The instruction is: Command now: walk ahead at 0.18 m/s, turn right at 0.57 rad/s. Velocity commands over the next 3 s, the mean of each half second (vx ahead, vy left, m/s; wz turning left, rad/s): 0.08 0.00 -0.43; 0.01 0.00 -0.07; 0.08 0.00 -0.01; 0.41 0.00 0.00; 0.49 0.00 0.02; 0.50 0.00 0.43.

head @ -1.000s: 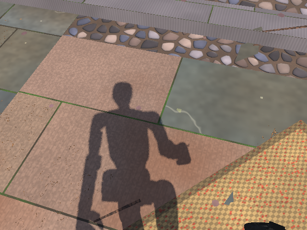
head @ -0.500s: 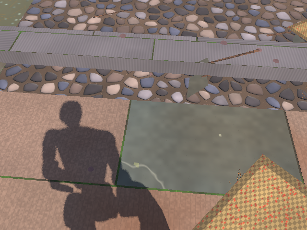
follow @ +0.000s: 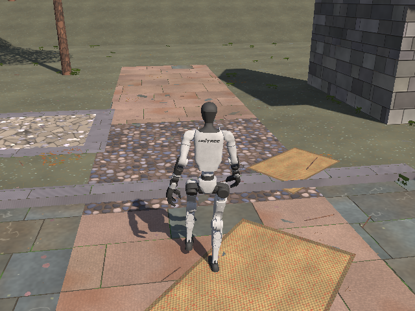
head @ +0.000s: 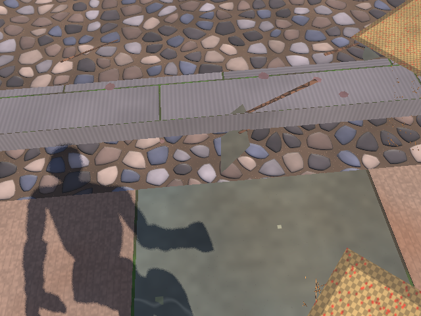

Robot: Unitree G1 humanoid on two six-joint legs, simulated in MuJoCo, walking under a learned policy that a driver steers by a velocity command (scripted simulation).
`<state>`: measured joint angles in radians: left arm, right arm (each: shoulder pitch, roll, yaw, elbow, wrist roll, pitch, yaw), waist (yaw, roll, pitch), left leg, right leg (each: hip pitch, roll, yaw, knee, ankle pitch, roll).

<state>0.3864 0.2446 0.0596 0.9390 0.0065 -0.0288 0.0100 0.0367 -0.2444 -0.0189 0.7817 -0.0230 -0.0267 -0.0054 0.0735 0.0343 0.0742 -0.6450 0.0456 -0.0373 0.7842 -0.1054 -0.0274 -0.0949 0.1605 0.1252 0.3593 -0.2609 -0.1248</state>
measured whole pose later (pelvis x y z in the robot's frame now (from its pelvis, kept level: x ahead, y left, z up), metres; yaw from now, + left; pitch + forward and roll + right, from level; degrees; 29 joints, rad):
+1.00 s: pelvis +0.06 +0.02 +0.00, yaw -13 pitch -2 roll +0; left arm 0.22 0.22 0.00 1.01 0.01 0.00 0.03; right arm 0.27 -0.20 -0.01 1.01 -0.01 0.01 -0.03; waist -0.01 0.00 0.03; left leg -0.16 0.00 0.00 0.40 -0.21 0.00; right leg -0.15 0.04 0.02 0.40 -0.21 -0.03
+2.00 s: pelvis +0.28 +0.00 -0.02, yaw -12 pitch +2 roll +0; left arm -0.04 0.18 0.03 0.89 0.02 -0.05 -0.03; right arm 0.55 -0.15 -0.01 1.13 -0.02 -0.10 -0.02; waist -0.07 0.00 0.06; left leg 0.18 -0.03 0.01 0.22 -0.41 0.05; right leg -0.55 0.02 -0.12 0.59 -0.12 -0.11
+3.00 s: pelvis +0.83 -0.10 +0.00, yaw +4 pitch +2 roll +0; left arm -0.01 0.22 0.02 0.80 0.03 -0.05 -0.02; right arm 0.43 -0.22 -0.07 0.98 -0.01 -0.06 0.00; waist -0.09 -0.03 0.05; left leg -0.03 -0.14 -0.13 0.29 -0.26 0.12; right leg -0.64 -0.07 0.03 0.72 -0.07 0.04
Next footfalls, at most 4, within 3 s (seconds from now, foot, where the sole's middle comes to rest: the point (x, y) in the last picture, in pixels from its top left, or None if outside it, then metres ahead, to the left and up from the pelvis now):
0.12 left None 0.22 0.10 -0.78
0.54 right None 0.08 -0.08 -0.78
0.78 left None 0.13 0.13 -0.78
2.04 right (280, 314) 0.45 -0.12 -0.78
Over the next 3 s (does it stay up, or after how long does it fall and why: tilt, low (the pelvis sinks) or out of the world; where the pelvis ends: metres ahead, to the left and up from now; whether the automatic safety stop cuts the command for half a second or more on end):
stays up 0.83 -0.10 0.00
